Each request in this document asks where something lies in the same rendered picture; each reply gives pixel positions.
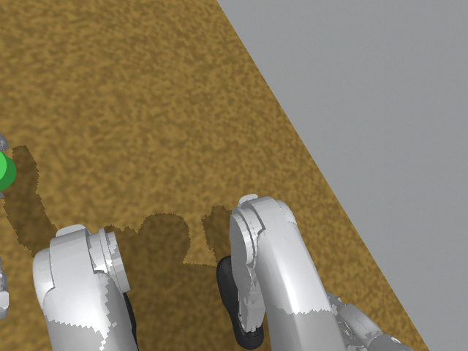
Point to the right robot foot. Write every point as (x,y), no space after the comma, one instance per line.
(229,295)

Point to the right robot arm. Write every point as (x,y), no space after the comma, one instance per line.
(387,342)

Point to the right robot hand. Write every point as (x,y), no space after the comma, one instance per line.
(357,328)

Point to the left robot foot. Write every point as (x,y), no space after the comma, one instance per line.
(131,316)

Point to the tin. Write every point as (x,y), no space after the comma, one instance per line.
(7,171)

